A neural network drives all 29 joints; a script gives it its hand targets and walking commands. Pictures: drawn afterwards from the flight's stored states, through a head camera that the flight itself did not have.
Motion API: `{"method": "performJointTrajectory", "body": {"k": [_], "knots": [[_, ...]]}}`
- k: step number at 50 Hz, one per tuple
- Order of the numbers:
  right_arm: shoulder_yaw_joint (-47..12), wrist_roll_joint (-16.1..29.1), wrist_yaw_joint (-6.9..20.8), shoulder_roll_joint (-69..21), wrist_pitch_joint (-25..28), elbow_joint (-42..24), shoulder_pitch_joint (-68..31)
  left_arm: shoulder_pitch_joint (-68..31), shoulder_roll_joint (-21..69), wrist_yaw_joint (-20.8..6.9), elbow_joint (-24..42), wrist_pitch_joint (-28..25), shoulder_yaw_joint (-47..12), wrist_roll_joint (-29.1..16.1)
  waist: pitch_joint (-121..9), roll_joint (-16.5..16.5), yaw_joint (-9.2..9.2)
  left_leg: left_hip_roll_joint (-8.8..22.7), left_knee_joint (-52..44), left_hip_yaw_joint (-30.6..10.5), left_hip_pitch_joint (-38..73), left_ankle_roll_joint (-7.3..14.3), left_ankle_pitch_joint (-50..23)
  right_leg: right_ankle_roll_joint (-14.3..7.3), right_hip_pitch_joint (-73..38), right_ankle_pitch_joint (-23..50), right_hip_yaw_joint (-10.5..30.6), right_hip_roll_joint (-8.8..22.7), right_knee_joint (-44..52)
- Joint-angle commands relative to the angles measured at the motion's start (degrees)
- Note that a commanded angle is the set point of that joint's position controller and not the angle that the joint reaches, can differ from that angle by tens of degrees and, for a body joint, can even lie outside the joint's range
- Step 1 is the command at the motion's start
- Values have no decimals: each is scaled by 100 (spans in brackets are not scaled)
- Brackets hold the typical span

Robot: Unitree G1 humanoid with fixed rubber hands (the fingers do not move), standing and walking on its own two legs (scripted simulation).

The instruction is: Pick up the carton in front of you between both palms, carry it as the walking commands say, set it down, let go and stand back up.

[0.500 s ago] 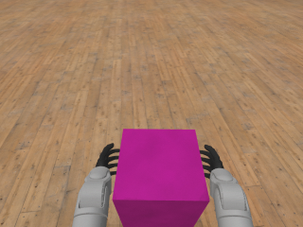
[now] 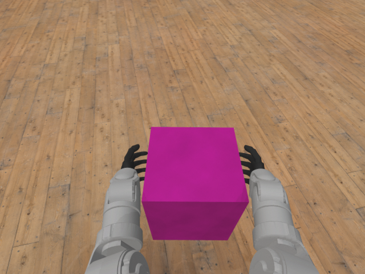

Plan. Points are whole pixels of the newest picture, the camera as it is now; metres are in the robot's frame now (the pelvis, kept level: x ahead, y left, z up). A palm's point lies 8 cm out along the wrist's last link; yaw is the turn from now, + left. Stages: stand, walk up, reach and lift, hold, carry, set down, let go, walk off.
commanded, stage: set down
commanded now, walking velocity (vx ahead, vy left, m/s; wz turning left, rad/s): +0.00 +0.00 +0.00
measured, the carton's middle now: (191, 186) +0.36 +0.01 -0.06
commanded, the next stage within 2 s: none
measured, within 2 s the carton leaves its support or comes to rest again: neither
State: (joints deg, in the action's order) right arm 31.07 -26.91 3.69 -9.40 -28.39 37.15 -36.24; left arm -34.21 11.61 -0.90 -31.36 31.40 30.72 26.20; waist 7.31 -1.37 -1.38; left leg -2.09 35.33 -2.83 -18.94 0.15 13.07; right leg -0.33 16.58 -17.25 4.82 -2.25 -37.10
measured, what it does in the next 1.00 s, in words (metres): lowers itself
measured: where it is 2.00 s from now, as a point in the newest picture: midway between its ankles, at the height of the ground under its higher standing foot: outside the picture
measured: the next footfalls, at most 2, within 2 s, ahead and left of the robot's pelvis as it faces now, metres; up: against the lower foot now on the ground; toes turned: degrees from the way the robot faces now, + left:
none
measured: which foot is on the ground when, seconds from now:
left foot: down 0.00-1.00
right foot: down 0.00-1.00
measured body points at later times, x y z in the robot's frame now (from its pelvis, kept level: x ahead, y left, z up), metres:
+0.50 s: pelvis -0.01 +0.00 -0.11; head +0.22 +0.02 +0.27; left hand +0.41 +0.18 -0.19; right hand +0.44 -0.12 -0.19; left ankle +0.07 +0.12 -0.72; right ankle +0.03 -0.12 -0.72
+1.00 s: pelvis -0.04 +0.00 -0.23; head +0.26 +0.02 +0.10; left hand +0.45 +0.21 -0.34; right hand +0.48 -0.09 -0.34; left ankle +0.07 +0.12 -0.72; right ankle +0.03 -0.12 -0.72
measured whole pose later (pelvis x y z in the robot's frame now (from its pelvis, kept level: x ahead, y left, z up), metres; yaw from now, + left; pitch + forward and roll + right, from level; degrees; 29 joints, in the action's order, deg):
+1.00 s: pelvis -0.04 +0.00 -0.23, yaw -3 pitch +46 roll -3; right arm 23.7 -10.0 -6.2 -1.4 -15.0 40.5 -61.2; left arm -58.9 -2.5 1.1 -36.8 16.8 27.7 11.8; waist -5.1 -3.1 -4.7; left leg -4.5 94.3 -5.1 -113.2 -2.3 27.0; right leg 2.7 109.9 -31.4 3.5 -8.5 -95.3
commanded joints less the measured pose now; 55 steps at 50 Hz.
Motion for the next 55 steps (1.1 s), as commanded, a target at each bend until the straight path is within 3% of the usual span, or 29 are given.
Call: {"method": "performJointTrajectory", "body": {"k": [1,5,10,14,17,25,32,43,55], "knots": [[-1384,482,775,-3519,509,520,-2683,-2659,3550,-773,-581,-555,-1520,-511,-1342,202,-14,-299,-221,10,266,-15,285,-205,1370,-307,-166,-343,440],[-1733,715,743,-3627,1160,445,-2740,-2720,3645,-722,-530,-1263,-1793,-615,-2341,198,-23,-402,406,22,-169,-55,-552,-91,2059,224,-255,-489,-159],[-2880,1250,804,-4360,1928,212,-3178,-3243,4391,-818,-332,-2071,-2909,-1115,-4199,127,3,-455,1357,-11,-528,-109,-1438,6,2864,838,-293,-634,-1028],[-4023,1816,786,-4801,2068,-456,-3578,-3706,4752,-895,217,-2238,-3966,-1600,-6509,102,-58,-500,2206,6,-579,-128,-2445,107,3251,1647,-367,-728,-1814],[-4488,2115,745,-4983,1939,-711,-3614,-3713,4862,-926,455,-2113,-4398,-1865,-7366,120,-103,-525,2627,57,-886,-169,-2692,187,3765,1758,-397,-763,-2198],[-3927,1919,804,-5140,1354,-12,-3671,-3712,4579,-1276,-230,-1550,-3824,-1681,-6191,-49,-306,-562,3094,319,-3292,-123,-1016,242,4867,639,-406,-763,-2715],[-3517,1845,603,-4932,1474,314,-4180,-4163,4300,-1275,-608,-1626,-3396,-1683,-6363,-30,-382,-604,3777,366,-4187,-169,-1128,274,5792,690,-464,-827,-3400],[-3656,2151,153,-4543,1568,233,-5447,-5256,3853,-1112,-595,-1625,-3374,-2031,-7337,-87,-544,-629,4868,533,-5021,-301,-920,328,6426,386,-672,-998,-4576],[-3304,2294,38,-4113,1410,572,-6678,-6445,3355,-1133,-805,-1450,-3083,-2136,-7174,-16,-680,-584,5744,658,-5632,-338,-515,292,7431,-245,-907,-1056,-5574]]}}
